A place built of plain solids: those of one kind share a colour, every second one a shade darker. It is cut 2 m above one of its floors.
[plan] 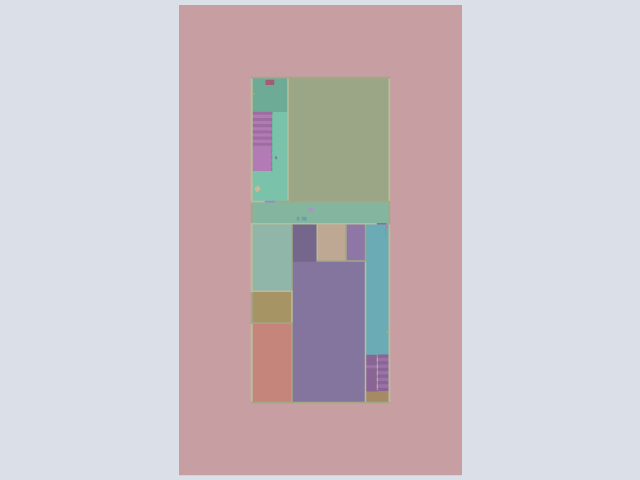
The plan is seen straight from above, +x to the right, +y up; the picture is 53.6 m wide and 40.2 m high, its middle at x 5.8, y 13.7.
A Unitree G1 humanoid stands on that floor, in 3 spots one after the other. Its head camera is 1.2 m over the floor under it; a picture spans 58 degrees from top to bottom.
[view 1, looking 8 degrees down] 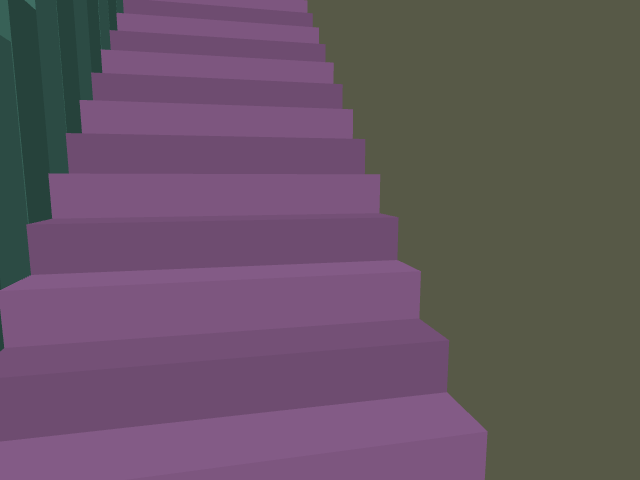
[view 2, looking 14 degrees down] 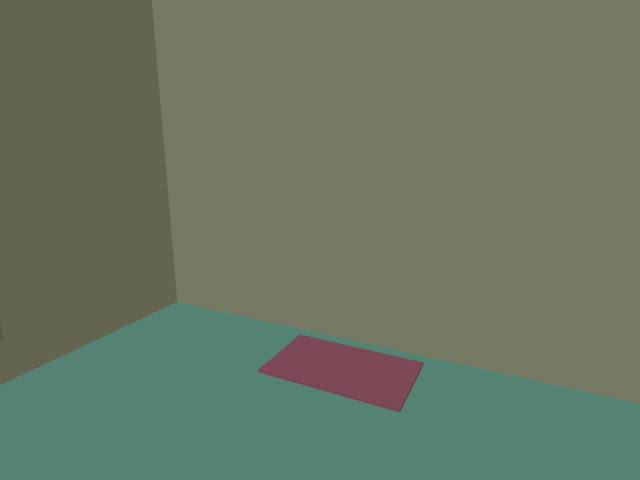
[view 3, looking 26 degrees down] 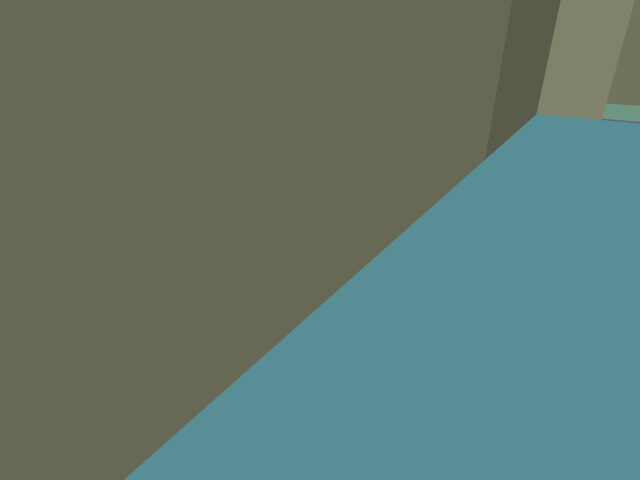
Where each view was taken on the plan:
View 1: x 0.94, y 25.32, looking -102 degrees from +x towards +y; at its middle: front_stair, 1.98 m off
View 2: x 2.39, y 25.02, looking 116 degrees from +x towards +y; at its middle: wall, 2.52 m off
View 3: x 10.62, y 7.33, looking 123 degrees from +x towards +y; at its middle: wall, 1.93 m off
